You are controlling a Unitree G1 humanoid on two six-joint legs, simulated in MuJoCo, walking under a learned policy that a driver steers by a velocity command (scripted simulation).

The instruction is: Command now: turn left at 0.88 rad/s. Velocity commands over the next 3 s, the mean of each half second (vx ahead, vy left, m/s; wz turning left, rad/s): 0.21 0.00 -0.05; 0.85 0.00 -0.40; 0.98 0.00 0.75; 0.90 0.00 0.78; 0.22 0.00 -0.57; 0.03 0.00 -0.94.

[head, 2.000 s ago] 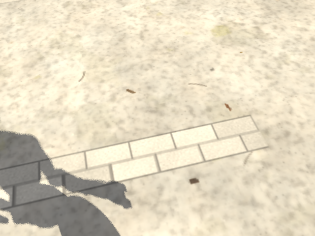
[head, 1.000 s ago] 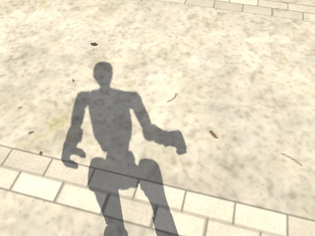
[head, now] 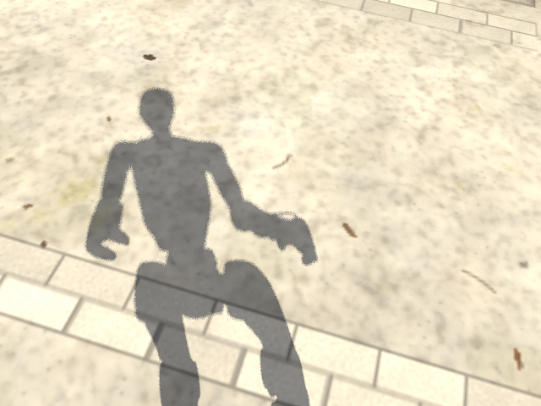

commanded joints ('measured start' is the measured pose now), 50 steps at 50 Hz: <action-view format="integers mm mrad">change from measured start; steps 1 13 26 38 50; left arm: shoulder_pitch -116 6 -56 369 362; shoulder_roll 76 76 34 233 50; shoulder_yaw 14 -17 -20 23 -65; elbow -125 -32 -117 -12 73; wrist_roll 3 -26 40 28 13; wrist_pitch -36 -6 -10 -32 -151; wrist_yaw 19 -11 -122 -31 -28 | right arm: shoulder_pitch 50 -39 83 -24 -151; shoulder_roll -209 -120 -117 -104 -14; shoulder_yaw -59 7 -18 37 71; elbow -58 -3 118 46 118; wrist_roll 19 -36 -51 -44 1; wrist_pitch -50 -43 -131 -146 -87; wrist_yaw -10 -24 -2 23 68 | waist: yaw -13 -46 -64 112 46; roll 112 186 143 -30 6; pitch -150 -104 5 -137 83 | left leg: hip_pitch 355 200 391 -524 -373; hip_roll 263 204 284 97 -13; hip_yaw -455 -197 -4 -71 54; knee -319 -415 -581 731 182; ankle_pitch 461 124 -98 35 452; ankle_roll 215 166 70 -47 27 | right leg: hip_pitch -361 -9 -324 570 386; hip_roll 45 27 -25 -189 15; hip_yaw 194 95 66 717 -31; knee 192 -231 -191 -820 -983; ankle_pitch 64 255 334 -103 1038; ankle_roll -24 15 -83 -329 -49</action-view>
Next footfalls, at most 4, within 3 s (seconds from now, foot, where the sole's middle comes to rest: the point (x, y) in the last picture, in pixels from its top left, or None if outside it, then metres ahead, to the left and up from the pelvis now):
0.68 right None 0.29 -0.23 -0.76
1.16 left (376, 291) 0.73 -0.32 -0.76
1.54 right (432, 183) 1.11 -0.55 -0.76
1.98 left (317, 111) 1.42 -0.20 -0.76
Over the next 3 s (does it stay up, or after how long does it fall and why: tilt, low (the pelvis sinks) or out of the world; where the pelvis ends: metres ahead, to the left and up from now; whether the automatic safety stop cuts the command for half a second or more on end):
stays up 1.57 -0.24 0.01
